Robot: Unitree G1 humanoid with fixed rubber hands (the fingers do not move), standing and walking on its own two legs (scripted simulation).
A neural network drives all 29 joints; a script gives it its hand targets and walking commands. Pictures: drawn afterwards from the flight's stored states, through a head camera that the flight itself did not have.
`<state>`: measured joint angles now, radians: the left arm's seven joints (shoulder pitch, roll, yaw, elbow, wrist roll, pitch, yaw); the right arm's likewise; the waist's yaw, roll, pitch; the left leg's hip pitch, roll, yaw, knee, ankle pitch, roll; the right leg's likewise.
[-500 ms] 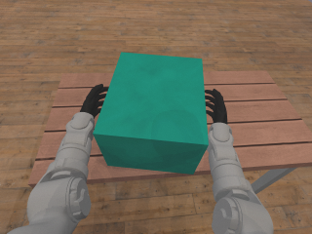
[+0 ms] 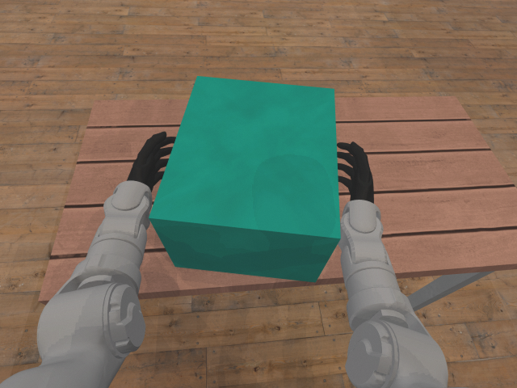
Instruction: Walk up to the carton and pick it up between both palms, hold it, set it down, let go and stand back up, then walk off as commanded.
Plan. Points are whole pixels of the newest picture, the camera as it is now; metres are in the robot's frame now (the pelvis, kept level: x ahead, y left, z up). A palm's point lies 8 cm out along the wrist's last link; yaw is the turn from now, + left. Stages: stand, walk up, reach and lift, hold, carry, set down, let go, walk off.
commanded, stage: set down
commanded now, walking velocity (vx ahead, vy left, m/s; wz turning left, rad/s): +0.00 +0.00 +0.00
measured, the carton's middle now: (255, 177) +0.46 +0.01 +0.01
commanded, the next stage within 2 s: none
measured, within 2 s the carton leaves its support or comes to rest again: rests again in 0.68 s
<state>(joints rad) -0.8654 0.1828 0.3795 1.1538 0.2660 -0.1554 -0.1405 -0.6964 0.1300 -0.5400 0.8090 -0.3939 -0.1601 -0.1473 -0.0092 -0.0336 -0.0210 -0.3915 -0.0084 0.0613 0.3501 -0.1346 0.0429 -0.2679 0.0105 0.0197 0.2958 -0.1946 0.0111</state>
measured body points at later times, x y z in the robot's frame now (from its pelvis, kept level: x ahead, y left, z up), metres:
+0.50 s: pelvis -0.01 +0.00 +0.00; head +0.08 +0.03 +0.44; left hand +0.43 +0.19 +0.03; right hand +0.41 -0.15 +0.04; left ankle +0.01 +0.09 -0.75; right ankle -0.05 -0.13 -0.75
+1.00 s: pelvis -0.01 +0.00 +0.00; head +0.08 +0.03 +0.43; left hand +0.43 +0.19 +0.02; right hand +0.41 -0.15 +0.04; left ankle +0.01 +0.09 -0.75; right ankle -0.05 -0.13 -0.75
